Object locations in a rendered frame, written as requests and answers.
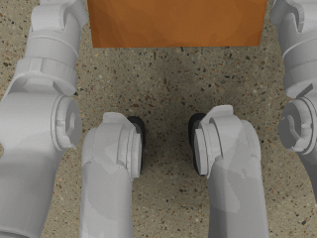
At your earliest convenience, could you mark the robot left forearm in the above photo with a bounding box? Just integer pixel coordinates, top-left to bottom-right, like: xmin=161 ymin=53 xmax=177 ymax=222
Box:
xmin=0 ymin=0 xmax=89 ymax=104

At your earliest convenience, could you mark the carton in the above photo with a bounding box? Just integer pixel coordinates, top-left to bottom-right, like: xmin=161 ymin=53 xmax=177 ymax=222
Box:
xmin=87 ymin=0 xmax=267 ymax=49

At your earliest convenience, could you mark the robot right forearm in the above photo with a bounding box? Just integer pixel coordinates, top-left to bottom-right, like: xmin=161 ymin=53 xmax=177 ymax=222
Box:
xmin=269 ymin=0 xmax=317 ymax=99

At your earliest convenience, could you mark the right robot foot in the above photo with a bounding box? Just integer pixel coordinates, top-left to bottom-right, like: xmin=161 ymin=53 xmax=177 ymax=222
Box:
xmin=188 ymin=112 xmax=206 ymax=177

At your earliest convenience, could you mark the right robot thigh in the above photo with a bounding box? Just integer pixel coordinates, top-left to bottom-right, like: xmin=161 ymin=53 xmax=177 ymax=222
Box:
xmin=194 ymin=115 xmax=269 ymax=238

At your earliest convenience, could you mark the robot left upper arm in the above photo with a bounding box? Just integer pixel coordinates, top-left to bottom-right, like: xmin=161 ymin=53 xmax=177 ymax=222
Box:
xmin=0 ymin=92 xmax=83 ymax=238

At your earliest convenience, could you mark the robot right upper arm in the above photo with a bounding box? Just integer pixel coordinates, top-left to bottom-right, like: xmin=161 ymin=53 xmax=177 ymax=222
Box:
xmin=277 ymin=95 xmax=317 ymax=203

